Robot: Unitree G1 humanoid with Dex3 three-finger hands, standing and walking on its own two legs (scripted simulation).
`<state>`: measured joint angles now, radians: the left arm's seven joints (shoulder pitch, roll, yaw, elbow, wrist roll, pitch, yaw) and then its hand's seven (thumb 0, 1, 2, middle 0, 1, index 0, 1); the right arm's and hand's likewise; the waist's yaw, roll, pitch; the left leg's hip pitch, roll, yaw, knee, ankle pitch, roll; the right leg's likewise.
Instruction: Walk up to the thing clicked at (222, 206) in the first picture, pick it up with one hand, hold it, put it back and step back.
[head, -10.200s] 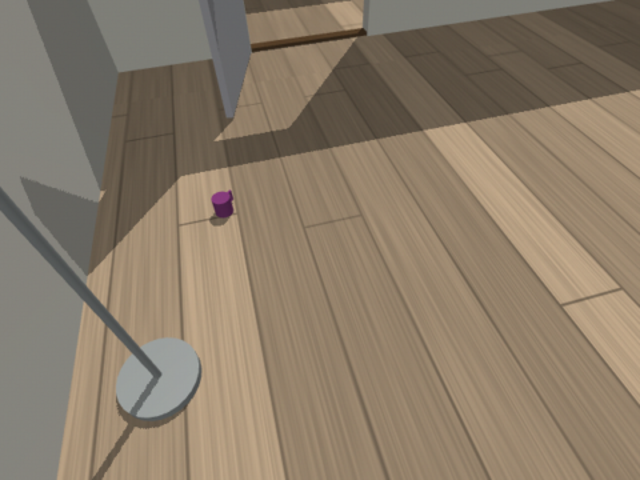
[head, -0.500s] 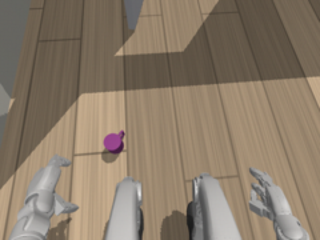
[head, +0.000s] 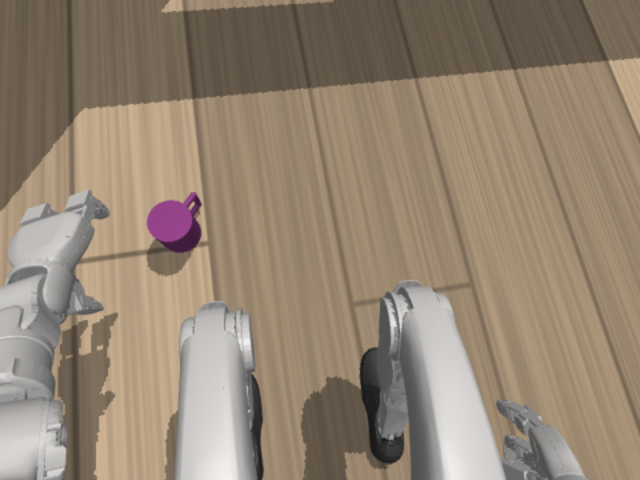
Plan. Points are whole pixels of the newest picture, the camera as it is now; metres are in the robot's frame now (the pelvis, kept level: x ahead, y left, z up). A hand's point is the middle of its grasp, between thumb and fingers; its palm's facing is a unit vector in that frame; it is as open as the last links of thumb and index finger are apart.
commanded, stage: rise first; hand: left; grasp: from above
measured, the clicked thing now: (180, 220) +0.52 +0.24 -0.36
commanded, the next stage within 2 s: approach in 1.10 s
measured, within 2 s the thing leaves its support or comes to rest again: neither
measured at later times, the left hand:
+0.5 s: hand (104, 245) +0.43 +0.32 -0.21, palm faces -0.48 -0.04 -0.88, open 14.1 cm
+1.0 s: hand (118, 239) +0.45 +0.31 -0.24, palm faces -0.47 -0.04 -0.88, open 14.2 cm
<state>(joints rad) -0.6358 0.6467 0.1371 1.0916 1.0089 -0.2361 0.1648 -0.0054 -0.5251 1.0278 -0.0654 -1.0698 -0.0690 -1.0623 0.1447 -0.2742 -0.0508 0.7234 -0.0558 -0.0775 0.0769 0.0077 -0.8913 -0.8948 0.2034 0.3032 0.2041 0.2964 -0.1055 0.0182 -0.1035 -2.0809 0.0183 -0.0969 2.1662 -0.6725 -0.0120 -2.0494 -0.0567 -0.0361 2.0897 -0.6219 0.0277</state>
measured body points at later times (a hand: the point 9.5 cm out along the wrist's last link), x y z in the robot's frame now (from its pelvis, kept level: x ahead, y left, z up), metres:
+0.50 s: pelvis +0.00 +0.01 -0.05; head +0.24 +0.06 +0.34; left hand +0.45 +0.31 -0.15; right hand +0.08 -0.27 -0.16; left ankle +0.09 +0.13 -0.37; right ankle +0.11 -0.14 -0.37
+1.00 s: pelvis +0.01 +0.01 -0.06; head +0.26 +0.06 +0.31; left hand +0.47 +0.31 -0.19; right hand +0.07 -0.28 -0.17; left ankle +0.09 +0.13 -0.37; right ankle +0.11 -0.14 -0.37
